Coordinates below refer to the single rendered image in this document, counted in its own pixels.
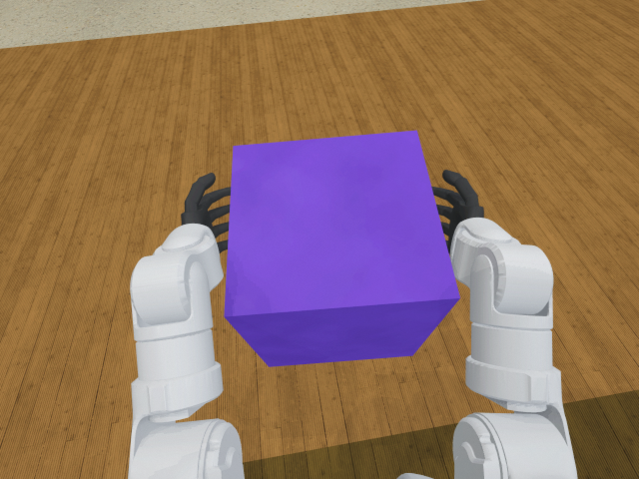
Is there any robot right forearm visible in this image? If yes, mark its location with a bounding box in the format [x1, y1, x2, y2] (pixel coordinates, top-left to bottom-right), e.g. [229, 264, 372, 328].
[450, 218, 578, 479]

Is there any left robot hand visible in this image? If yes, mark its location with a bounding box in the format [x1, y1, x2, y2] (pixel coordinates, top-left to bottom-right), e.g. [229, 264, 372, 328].
[181, 173, 231, 253]

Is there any right robot upper arm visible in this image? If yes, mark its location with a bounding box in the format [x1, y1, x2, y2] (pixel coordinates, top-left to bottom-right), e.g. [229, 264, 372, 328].
[452, 413, 577, 479]

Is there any carton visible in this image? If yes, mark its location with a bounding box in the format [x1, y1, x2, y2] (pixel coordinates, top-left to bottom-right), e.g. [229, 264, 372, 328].
[224, 131, 460, 367]

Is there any robot left forearm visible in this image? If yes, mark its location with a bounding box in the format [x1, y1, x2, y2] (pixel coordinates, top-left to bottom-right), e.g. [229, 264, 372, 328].
[128, 224, 224, 479]

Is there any left robot upper arm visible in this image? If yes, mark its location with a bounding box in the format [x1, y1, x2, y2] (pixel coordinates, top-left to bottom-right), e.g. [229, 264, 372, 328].
[130, 418, 245, 479]

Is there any right robot hand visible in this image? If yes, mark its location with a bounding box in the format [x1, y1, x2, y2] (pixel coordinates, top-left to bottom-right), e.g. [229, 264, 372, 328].
[432, 170, 484, 254]

